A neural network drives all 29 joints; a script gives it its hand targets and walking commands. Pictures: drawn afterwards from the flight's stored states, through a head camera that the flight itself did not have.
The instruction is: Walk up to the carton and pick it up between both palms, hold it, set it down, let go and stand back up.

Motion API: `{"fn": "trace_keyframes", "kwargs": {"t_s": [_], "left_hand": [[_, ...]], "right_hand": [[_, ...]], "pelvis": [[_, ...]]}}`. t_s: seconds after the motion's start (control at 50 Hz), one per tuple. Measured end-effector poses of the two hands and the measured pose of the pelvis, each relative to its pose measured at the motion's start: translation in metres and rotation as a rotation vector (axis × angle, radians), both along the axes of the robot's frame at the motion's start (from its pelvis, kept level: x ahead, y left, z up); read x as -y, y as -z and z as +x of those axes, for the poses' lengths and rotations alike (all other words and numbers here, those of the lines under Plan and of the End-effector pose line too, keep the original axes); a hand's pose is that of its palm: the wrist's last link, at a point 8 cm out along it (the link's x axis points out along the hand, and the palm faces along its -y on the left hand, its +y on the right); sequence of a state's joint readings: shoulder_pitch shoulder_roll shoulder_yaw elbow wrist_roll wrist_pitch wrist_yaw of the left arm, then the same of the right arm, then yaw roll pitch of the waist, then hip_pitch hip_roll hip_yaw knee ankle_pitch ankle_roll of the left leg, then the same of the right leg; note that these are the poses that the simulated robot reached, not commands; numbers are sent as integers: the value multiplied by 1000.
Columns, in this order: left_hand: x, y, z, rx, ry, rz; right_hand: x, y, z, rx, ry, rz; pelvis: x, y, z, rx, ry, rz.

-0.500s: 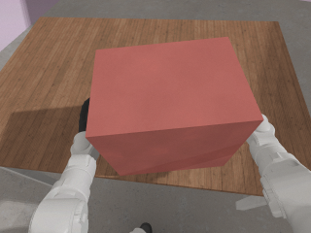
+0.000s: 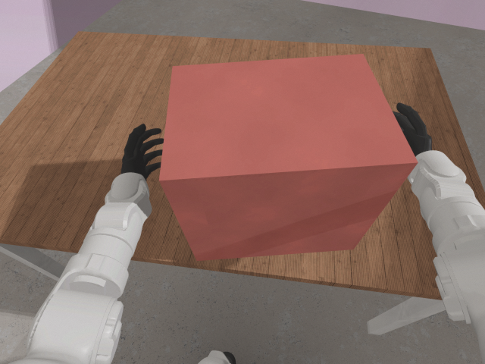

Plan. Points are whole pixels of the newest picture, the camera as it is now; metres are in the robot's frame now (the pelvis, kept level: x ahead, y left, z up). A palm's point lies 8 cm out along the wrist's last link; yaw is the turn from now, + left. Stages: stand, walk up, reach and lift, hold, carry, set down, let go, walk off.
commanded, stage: set down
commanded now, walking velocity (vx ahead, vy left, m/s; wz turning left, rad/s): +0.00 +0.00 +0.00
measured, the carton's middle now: (272, 167) +0.45 +0.03 +0.04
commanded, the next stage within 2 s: none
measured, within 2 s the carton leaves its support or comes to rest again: neither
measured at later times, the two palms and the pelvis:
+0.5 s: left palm (96, 109) +0.40 +0.28 +0.19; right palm (478, 99) +0.48 -0.22 +0.20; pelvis +0.02 -0.01 +0.03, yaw -1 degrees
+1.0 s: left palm (101, 160) +0.35 +0.26 +0.15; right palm out of the picture +0.42 -0.24 +0.16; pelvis +0.00 -0.01 +0.03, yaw +1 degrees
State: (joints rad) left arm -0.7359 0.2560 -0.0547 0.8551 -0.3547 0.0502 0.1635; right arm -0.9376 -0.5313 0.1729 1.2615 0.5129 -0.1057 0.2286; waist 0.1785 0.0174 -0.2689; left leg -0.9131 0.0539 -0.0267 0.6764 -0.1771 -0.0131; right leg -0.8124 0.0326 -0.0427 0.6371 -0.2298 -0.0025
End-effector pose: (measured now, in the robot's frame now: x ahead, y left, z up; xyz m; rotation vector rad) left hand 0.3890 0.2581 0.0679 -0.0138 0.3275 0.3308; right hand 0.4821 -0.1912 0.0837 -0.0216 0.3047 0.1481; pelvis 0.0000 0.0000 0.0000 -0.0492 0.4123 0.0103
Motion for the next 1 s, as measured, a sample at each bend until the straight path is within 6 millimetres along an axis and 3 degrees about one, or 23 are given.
{"fn": "trace_keyframes", "kwargs": {"t_s": [0.12, 0.2, 0.28, 0.42, 0.52, 0.72, 0.86, 1.0], "left_hand": [[1, -36, 4, 1, 10, 28], [-5, -65, 9, 30, 12, 38], [-13, -88, 16, 24, 5, 30], [-16, -111, 23, 35, 10, -2], [-19, -127, 10, 58, 6, 10], [-39, -112, -22, 3, -41, 18], [-19, -91, -36, -14, -13, -7], [-5, -84, -42, -34, -5, -33]], "right_hand": [[27, -17, 3, -1, 53, 3], [50, -45, 2, 33, 81, -13], [59, -75, -1, 35, 80, -26], [47, -104, -2, -9, 44, -45], [29, -116, -4, 30, -15, -21], [39, -101, -21, -21, 4, -46], [40, -87, -43, -6, -17, -33], [54, -74, -61, -38, 9, -23]], "pelvis": [[-1, -9, 3, 47, -7, -5], [1, -15, 7, 74, 3, 0], [3, -20, 9, 107, 21, 14], [7, -27, 16, 156, 26, 25], [6, -32, 19, 205, 10, 20], [8, -33, 11, 265, -13, 23], [10, -32, 5, 272, -12, 25], [13, -31, 0, 284, -5, 35]]}}
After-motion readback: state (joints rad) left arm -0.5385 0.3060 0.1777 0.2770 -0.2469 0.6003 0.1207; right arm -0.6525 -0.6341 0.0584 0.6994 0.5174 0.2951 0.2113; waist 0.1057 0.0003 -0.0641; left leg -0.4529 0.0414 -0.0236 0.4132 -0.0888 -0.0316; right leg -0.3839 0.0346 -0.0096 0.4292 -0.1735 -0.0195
